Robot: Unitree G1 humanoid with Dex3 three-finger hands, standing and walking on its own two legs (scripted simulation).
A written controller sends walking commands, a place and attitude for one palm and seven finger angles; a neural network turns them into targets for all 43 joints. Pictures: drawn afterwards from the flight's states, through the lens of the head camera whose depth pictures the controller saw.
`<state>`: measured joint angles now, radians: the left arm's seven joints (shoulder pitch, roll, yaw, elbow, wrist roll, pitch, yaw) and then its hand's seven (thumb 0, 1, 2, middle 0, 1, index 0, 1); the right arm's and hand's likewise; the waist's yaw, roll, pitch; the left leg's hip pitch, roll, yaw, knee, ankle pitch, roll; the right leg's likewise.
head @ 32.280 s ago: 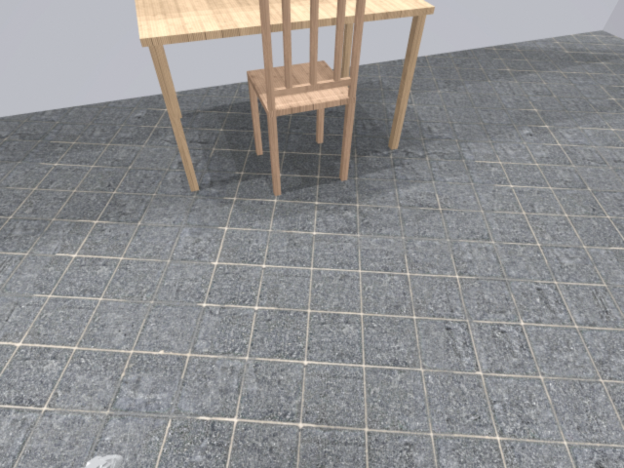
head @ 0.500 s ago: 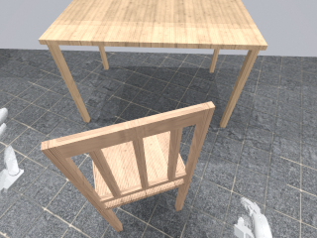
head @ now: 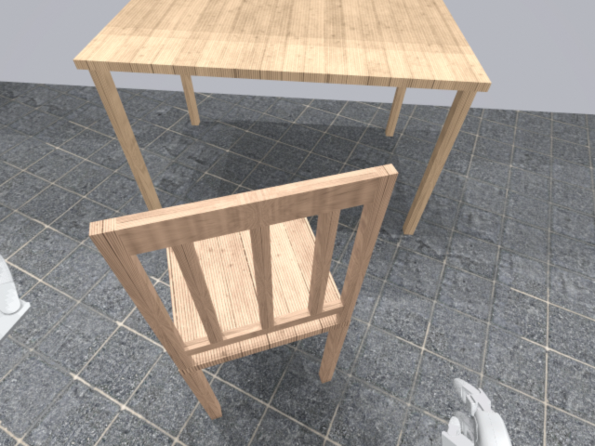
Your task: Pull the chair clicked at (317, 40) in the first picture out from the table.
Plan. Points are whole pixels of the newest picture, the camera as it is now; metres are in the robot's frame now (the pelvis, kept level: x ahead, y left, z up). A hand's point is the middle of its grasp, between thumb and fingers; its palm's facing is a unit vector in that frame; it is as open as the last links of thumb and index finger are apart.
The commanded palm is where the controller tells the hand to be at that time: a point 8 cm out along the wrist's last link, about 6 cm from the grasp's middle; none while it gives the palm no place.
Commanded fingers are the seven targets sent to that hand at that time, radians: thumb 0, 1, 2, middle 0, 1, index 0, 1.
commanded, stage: step back with the hand held close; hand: left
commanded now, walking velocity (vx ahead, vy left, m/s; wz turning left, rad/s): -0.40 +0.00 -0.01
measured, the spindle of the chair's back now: (263, 283) +0.38 +0.08 -0.06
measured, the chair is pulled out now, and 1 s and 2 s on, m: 0.55 0.55 0.55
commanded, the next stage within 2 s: stop stepping back and stand still in 0.80 s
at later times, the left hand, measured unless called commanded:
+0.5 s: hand (25, 317) +0.19 +0.25 +0.18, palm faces +0.46 -0.75 -0.47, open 7.4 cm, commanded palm +0.12 +0.29 +0.19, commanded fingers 0.00 0.90 0.90 -0.20 -0.30 -0.20 -0.30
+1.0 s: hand out of the picture +0.08 +0.23 +0.19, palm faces +0.43 -0.77 -0.46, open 7.4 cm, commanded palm +0.02 +0.27 +0.19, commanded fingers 0.00 0.90 0.90 -0.20 -0.30 -0.20 -0.30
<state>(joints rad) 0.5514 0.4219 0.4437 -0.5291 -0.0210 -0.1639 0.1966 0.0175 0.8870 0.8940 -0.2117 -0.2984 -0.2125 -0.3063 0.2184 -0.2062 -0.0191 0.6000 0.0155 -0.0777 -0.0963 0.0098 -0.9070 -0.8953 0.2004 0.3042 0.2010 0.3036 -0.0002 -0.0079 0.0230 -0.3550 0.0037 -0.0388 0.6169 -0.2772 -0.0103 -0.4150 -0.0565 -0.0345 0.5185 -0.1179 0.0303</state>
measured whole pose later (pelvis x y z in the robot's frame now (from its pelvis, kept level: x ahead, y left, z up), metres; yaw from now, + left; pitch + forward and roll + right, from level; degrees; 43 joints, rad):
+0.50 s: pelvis -0.02 -0.01 +0.00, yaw -1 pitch +2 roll -2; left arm 0.52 0.41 0.47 -0.58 -0.03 -0.23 0.17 0.02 0.89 0.89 -0.21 -0.30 -0.21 -0.31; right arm 0.13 -0.16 -0.01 0.65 -0.02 -0.14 -0.07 0.01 -0.91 -0.90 0.20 0.30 0.20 0.30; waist 0.03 -0.01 0.04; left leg -0.44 0.05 -0.06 0.65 -0.26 -0.03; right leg -0.37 -0.01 -0.04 0.60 -0.27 0.01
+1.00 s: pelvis -0.12 -0.03 +0.00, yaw -1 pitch +1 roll -1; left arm 0.56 0.42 0.46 -0.62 -0.05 -0.23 0.16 0.02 0.89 0.89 -0.21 -0.30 -0.21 -0.31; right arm 0.18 -0.14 -0.01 0.64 0.00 -0.15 -0.04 0.01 -0.91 -0.90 0.20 0.30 0.20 0.30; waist 0.03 -0.02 0.05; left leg -0.37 0.08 -0.01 0.57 -0.22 -0.04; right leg -0.30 -0.03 -0.05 0.61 -0.34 0.01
